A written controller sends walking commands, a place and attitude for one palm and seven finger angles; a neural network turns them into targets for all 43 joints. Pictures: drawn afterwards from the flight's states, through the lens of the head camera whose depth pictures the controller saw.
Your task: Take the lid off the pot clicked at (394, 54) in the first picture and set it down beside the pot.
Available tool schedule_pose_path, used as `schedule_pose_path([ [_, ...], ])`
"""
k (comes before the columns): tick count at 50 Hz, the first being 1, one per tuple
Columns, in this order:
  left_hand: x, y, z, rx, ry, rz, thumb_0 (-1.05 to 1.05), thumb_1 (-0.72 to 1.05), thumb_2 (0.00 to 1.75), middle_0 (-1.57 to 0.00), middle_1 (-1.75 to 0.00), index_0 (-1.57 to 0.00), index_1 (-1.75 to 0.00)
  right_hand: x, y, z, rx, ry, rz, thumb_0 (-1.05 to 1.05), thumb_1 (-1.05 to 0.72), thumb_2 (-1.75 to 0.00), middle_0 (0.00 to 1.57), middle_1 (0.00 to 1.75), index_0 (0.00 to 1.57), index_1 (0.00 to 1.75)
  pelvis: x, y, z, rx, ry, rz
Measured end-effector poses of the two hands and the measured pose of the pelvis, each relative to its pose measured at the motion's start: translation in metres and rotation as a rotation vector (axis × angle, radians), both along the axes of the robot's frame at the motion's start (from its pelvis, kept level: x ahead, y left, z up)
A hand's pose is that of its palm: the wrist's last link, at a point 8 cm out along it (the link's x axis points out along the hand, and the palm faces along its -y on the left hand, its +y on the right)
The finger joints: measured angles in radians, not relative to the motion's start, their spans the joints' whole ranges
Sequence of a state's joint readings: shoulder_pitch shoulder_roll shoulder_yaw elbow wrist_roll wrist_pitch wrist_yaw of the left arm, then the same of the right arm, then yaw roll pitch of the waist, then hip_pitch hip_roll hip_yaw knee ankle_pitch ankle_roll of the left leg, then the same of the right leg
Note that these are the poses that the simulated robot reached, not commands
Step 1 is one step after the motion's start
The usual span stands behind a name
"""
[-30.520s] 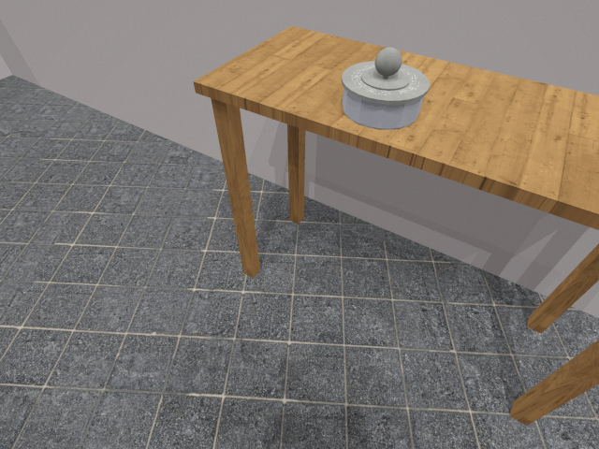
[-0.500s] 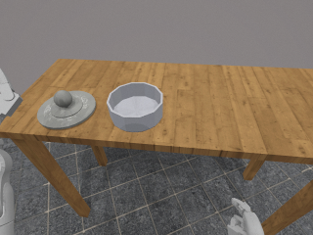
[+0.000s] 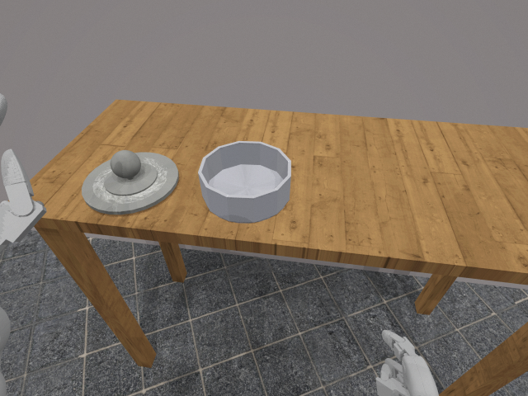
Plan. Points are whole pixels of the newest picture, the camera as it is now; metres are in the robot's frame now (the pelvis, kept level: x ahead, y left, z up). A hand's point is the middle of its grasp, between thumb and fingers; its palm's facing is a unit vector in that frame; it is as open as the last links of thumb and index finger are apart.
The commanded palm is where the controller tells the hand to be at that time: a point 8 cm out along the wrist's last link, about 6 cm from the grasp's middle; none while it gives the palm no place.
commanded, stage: draw the hand back to the body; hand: left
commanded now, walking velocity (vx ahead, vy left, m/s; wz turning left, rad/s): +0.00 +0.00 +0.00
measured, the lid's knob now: (125, 164) +0.46 +0.34 +0.11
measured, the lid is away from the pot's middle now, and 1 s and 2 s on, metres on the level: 0.23 0.23 0.23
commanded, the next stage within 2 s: step back with the hand held close in 0.04 s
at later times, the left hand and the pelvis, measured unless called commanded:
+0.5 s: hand (54, 231) +0.17 +0.23 +0.25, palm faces +0.37 -0.80 -0.48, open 7.4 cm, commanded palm +0.11 +0.29 +0.27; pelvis -0.03 +0.02 -0.01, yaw -2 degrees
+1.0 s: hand out of the picture +0.08 +0.24 +0.27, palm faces +0.49 -0.79 -0.36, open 7.4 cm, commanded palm +0.02 +0.31 +0.27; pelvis -0.11 +0.03 -0.02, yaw -1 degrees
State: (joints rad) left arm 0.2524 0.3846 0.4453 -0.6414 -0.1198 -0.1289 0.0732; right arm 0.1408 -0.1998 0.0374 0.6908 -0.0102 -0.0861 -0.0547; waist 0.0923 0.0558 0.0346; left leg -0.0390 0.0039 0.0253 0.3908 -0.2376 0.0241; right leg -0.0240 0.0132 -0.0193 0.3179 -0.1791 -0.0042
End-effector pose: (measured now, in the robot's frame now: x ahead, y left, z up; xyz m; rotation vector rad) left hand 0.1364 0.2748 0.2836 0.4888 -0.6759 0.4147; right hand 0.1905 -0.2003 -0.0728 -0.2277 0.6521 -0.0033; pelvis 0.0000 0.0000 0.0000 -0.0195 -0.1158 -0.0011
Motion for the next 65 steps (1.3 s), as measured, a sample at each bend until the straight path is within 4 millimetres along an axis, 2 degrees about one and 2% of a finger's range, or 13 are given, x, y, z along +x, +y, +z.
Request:
schedule_pose_path([
  [8, -0.001, 0.002, -0.003, -0.017, 0.003, 0.012, 0.01, 0.88, 0.9, -0.21, -0.3, -0.21, -0.3, -0.001, 0.003, 0.001, 0.0, -0.002, 0.008, 0.02, -0.9, -0.9, 0.2, 0.3, 0.2, 0.3, -0.002, -0.001, 0.0, -0.001, 0.001, 0.0],
  [14, 0.002, 0.005, 0.013, 0.108, -0.061, 0.024, 0.01, 0.88, 0.9, -0.21, -0.3, -0.21, -0.3, -0.007, -0.008, 0.004, -0.003, 0.021, -0.032, 0.01, -0.9, -0.9, 0.2, 0.3, 0.2, 0.3, -0.006, 0.002, -0.001, -0.012, 0.061, -0.011],
  [19, 0.014, 0.001, -0.001, 0.132, 0.018, -0.054, 0.01, 0.89, 0.9, -0.2, -0.3, -0.21, -0.3, -0.024, -0.025, 0.006, -0.023, 0.043, -0.126, 0.01, -0.9, -0.9, 0.2, 0.3, 0.2, 0.3, -0.014, 0.011, -0.002, -0.01, 0.096, -0.029],
  [22, 0.012, -0.001, -0.011, 0.157, 0.077, -0.102, 0.01, 0.88, 0.9, -0.21, -0.3, -0.21, -0.3, -0.04, -0.033, 0.009, -0.043, 0.053, -0.18, 0.01, -0.91, -0.9, 0.2, 0.3, 0.2, 0.3, -0.02, 0.016, -0.004, -0.006, 0.107, -0.037],
  [28, -0.014, 0.001, -0.014, 0.21, 0.069, -0.135, 0.01, 0.88, 0.9, -0.21, -0.3, -0.21, -0.3, -0.078, -0.035, 0.006, -0.076, 0.075, -0.223, 0.01, -0.91, -0.9, 0.2, 0.29, 0.2, 0.3, -0.039, 0.023, -0.009, 0.002, 0.108, -0.039],
  [35, -0.052, 0.012, -0.003, 0.197, -0.093, -0.034, 0.01, 0.88, 0.9, -0.21, -0.3, -0.22, -0.3, -0.111, -0.022, -0.015, -0.038, 0.07, -0.201, 0.01, -0.91, -0.9, 0.2, 0.3, 0.2, 0.3, -0.064, 0.023, -0.021, 0.003, 0.086, -0.022],
  [40, -0.068, 0.016, -0.003, 0.142, -0.153, -0.003, 0.01, 0.88, 0.9, -0.21, -0.3, -0.21, -0.3, -0.132, -0.014, -0.026, -0.014, 0.085, -0.185, 0.01, -0.91, -0.9, 0.2, 0.3, 0.2, 0.3, -0.08, 0.022, -0.023, -0.017, 0.088, -0.011],
  [47, -0.082, 0.011, -0.009, 0.158, -0.152, -0.077, 0.01, 0.88, 0.9, -0.21, -0.3, -0.21, -0.3, -0.159, -0.012, -0.023, -0.048, 0.081, -0.199, 0.02, -0.9, -0.9, 0.2, 0.3, 0.2, 0.3, -0.102, 0.029, -0.025, -0.033, 0.099, -0.018],
  [55, -0.108, 0.012, 0.002, 0.21, -0.193, -0.047, 0.01, 0.88, 0.9, -0.21, -0.3, -0.21, -0.3, -0.177, -0.012, -0.021, -0.028, 0.047, -0.208, 0.02, -0.9, -0.9, 0.2, 0.3, 0.2, 0.3, -0.12, 0.024, -0.024, -0.03, 0.125, -0.017],
  [59, -0.113, 0.013, -0.002, 0.174, -0.195, -0.068, 0.0, 0.88, 0.9, -0.21, -0.3, -0.21, -0.3, -0.184, -0.013, -0.023, -0.033, 0.077, -0.193, 0.01, -0.9, -0.9, 0.2, 0.3, 0.2, 0.3, -0.135, 0.027, -0.023, -0.052, 0.122, -0.022],
  [65, -0.123, 0.024, -0.015, 0.178, -0.127, -0.13, 0.0, 0.88, 0.9, -0.21, -0.3, -0.21, -0.3, -0.202, -0.009, -0.008, -0.086, 0.095, -0.213, 0.02, -0.91, -0.9, 0.2, 0.3, 0.2, 0.3, -0.155, 0.04, -0.018, -0.034, 0.148, -0.025],
])
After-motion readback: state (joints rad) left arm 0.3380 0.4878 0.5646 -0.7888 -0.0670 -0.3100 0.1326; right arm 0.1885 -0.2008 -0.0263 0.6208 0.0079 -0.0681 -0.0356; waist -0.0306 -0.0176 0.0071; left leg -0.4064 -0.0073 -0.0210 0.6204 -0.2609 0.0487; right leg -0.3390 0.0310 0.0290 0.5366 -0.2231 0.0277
